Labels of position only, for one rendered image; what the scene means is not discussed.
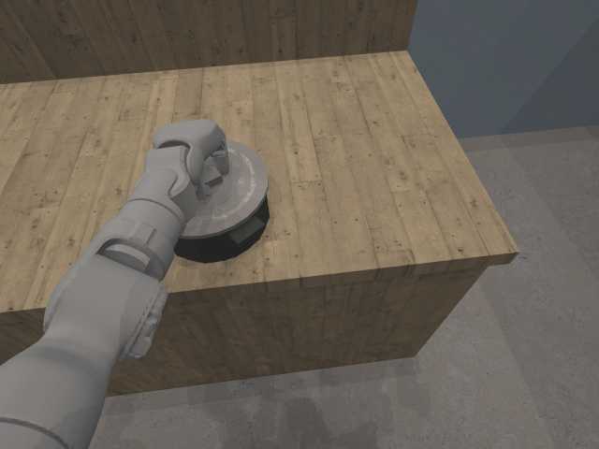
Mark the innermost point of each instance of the left robot forearm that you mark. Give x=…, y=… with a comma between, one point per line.
x=144, y=233

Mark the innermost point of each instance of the pot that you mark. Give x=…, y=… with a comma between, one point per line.
x=227, y=245

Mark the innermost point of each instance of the left robot upper arm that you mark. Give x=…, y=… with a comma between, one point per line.
x=52, y=393

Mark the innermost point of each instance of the lid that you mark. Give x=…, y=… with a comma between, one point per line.
x=233, y=201

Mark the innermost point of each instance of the robot left hand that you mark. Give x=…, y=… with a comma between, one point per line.
x=208, y=136

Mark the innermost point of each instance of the knob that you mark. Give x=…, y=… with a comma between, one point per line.
x=211, y=174

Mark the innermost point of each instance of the table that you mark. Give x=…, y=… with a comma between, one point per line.
x=378, y=223

